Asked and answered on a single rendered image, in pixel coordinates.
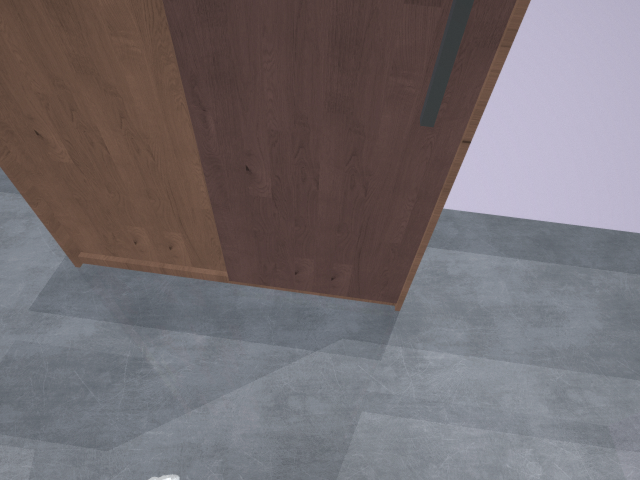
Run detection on handle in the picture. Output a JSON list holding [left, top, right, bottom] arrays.
[[420, 0, 474, 127]]

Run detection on wardrobe door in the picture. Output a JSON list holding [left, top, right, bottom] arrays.
[[0, 0, 227, 272], [163, 0, 516, 303]]

